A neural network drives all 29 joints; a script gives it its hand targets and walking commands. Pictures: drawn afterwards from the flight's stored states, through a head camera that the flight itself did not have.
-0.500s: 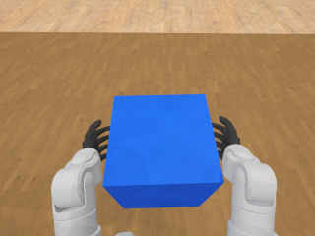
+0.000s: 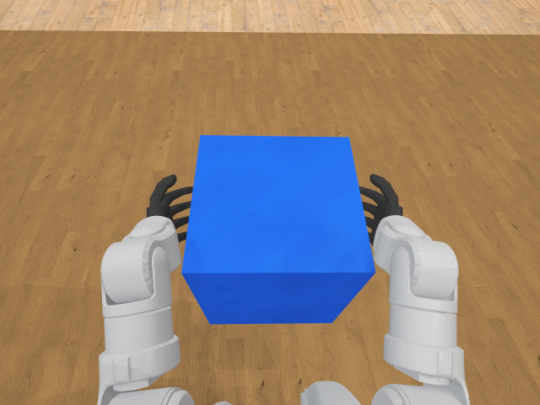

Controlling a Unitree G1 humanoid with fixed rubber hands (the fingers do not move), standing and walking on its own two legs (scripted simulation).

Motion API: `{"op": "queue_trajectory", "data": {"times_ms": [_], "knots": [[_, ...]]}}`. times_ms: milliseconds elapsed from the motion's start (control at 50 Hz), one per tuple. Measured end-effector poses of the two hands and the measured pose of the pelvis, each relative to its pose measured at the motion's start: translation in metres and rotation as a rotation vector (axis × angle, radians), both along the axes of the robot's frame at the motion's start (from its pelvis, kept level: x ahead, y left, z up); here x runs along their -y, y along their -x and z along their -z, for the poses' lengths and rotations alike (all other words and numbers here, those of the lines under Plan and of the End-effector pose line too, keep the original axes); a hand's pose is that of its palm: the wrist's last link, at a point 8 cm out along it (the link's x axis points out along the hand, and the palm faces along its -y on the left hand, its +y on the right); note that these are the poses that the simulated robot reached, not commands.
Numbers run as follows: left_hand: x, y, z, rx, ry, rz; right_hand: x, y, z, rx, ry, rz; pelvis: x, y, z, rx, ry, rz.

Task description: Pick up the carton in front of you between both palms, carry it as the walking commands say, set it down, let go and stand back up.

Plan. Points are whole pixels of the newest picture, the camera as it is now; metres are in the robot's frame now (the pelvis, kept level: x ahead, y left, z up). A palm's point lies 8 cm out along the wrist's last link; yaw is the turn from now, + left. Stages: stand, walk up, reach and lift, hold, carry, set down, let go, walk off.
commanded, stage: carry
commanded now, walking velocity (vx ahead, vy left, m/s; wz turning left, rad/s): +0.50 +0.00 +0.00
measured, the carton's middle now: (273, 239) +0.35 -0.01 +0.00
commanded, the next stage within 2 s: none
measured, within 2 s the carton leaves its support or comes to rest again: neither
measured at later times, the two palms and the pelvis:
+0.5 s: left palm (169, 87) +0.65 +0.16 +0.05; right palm (322, 75) +0.69 -0.14 +0.05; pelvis +0.34 -0.02 -0.04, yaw +3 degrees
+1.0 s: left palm (184, 14) +1.00 +0.17 +0.01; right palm (300, 19) +0.98 -0.13 +0.01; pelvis +0.66 +0.04 -0.08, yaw +0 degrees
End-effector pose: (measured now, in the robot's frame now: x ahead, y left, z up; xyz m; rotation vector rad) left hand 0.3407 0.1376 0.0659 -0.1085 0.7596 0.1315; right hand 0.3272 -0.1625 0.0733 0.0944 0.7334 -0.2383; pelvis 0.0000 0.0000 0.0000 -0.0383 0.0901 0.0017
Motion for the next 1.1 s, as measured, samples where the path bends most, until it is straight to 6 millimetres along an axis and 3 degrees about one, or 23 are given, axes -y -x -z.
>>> {"op": "queue_trajectory", "data": {"times_ms": [180,240,320,380,500,640,760,860,980,1100], "knots": [[-0.007,-0.113,-0.011,0.122,0.012,-0.031,-0.007,-0.122,-0.012,0.122,-0.022,-0.011,-0.001,-0.12,0.001,-0.021,-0.011,-0.019],[-0.005,-0.159,-0.018,0.178,-0.01,-0.031,-0.005,-0.172,-0.017,0.176,-0.011,-0.038,0.003,-0.17,0.014,-0.01,-0.032,-0.027],[-0.005,-0.223,-0.018,0.232,-0.067,-0.046,-0.005,-0.248,-0.01,0.231,-0.007,-0.103,0.01,-0.242,0.046,0.025,-0.056,-0.045],[-0.012,-0.258,-0.007,0.172,-0.096,-0.069,-0.013,-0.293,0.004,0.172,-0.003,-0.158,0.014,-0.277,0.052,0.025,-0.042,-0.039],[-0.025,-0.311,0.014,0.046,-0.053,-0.134,-0.027,-0.361,0.02,0.046,-0.028,-0.173,0.023,-0.344,0.039,0.008,-0.063,-0.046],[-0.027,-0.404,0.006,0.097,-0.049,-0.123,-0.028,-0.443,0.019,0.096,-0.044,-0.141,0.015,-0.426,0.034,-0.009,-0.07,-0.033],[-0.034,-0.498,0.002,0.171,-0.052,-0.083,-0.034,-0.526,0.015,0.17,-0.022,-0.118,-0.004,-0.515,0.052,-0.003,-0.045,-0.017],[-0.039,-0.581,0.028,0.175,-0.044,-0.017,-0.039,-0.595,0.031,0.171,0.03,-0.086,-0.019,-0.591,0.085,0.024,-0.04,0.004],[-0.03,-0.646,0.055,0.044,-0.029,0.029,-0.03,-0.643,0.06,0.039,0.009,-0.016,-0.036,-0.654,0.078,0.015,-0.021,-0.001],[-0.034,-0.714,0.055,0.077,-0.015,0.009,-0.034,-0.716,0.056,0.074,-0.005,-0.009,-0.039,-0.72,0.07,0.001,-0.008,-0.001]]}}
